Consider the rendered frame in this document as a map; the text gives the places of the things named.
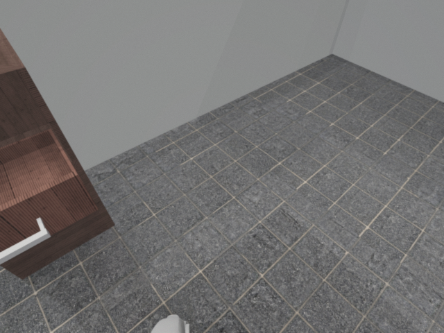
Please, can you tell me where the cabinet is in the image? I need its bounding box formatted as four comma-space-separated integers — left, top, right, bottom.
0, 29, 115, 280

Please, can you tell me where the left robot thigh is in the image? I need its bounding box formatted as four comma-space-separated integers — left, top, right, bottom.
151, 317, 190, 333

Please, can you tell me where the handle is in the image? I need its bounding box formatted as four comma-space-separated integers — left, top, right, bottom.
0, 218, 51, 264

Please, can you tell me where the drawer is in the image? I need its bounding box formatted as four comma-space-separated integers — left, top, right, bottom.
0, 129, 98, 252

